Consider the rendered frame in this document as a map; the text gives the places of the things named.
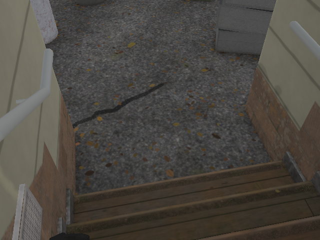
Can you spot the stairs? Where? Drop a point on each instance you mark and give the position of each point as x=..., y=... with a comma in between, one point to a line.
x=254, y=202

